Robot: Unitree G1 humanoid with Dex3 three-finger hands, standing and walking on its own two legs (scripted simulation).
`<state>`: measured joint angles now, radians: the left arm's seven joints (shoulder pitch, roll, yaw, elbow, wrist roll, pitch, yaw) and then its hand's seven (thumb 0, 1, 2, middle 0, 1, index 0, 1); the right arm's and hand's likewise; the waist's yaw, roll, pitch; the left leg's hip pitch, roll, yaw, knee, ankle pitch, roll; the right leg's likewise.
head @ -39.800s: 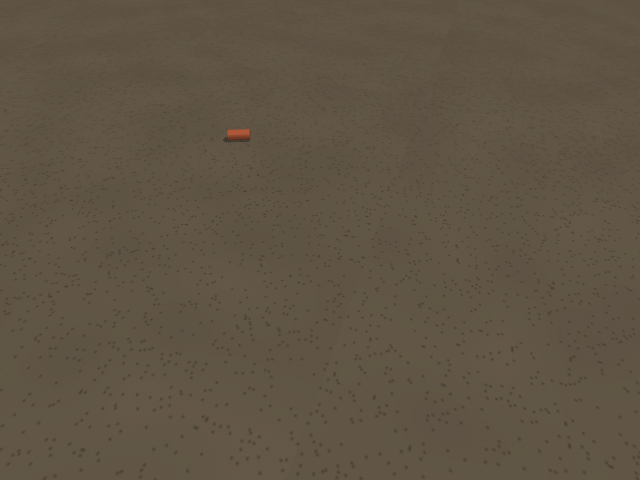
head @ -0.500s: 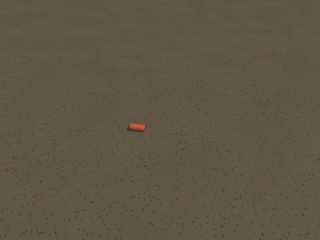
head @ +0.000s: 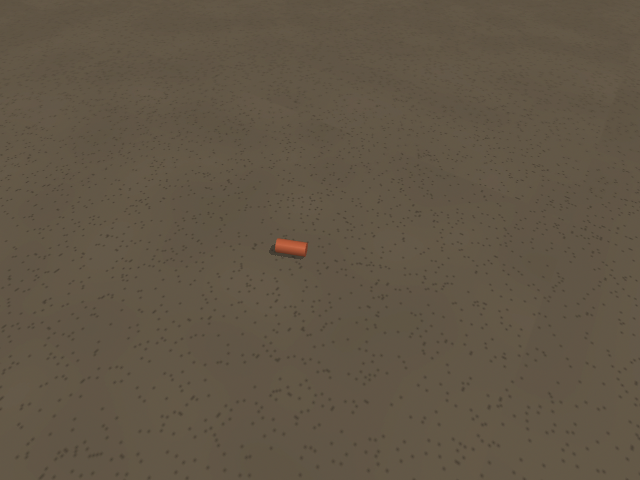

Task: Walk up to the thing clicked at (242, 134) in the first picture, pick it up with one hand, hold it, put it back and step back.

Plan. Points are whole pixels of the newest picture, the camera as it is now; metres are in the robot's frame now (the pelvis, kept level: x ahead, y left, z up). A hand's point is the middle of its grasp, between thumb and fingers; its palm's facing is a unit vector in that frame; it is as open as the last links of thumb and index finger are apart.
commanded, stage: step back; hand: left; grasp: from above
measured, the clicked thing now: (291, 247) +1.03 +0.15 -0.73
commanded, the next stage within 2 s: stand in 0.22 s
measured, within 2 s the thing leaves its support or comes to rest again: neither
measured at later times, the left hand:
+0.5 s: hand out of the picture +0.11 +0.26 -0.13, palm faces -0.03 -0.94 -0.33, open 7.4 cm
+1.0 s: hand out of the picture +0.08 +0.25 -0.14, palm faces -0.06 -0.94 -0.33, open 7.4 cm
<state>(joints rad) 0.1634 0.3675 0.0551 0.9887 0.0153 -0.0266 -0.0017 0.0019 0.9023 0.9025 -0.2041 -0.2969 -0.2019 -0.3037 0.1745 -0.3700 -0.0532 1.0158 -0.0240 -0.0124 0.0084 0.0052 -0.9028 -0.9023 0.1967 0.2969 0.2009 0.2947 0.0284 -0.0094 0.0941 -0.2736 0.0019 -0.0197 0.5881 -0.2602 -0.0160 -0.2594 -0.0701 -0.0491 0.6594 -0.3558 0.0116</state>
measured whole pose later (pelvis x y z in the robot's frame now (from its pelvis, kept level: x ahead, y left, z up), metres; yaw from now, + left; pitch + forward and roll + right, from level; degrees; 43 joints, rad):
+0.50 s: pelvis +0.01 +0.01 +0.02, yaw -1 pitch -2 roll +0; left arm 0.07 0.35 0.00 1.11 0.00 -0.02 -0.01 0.00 0.91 0.90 -0.20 -0.30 -0.20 -0.30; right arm 0.03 -0.33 -0.01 1.10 0.00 -0.03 0.01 0.00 -0.90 -0.90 0.20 0.30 0.20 0.30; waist 0.01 -0.01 0.07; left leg -0.15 0.02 0.00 0.37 -0.19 -0.01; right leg -0.11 -0.05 -0.03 0.37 -0.22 0.03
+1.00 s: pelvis +0.00 +0.00 +0.02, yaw -2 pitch -2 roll +0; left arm 0.11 0.36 0.00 1.14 0.01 -0.01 -0.01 0.00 0.91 0.90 -0.20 -0.30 -0.20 -0.30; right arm 0.11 -0.34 -0.01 1.16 -0.01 -0.01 0.02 0.01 -0.90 -0.90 0.20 0.30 0.20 0.29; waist -0.01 0.00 0.05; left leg -0.14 0.04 0.00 0.32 -0.14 -0.03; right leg -0.11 -0.03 -0.03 0.33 -0.18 0.02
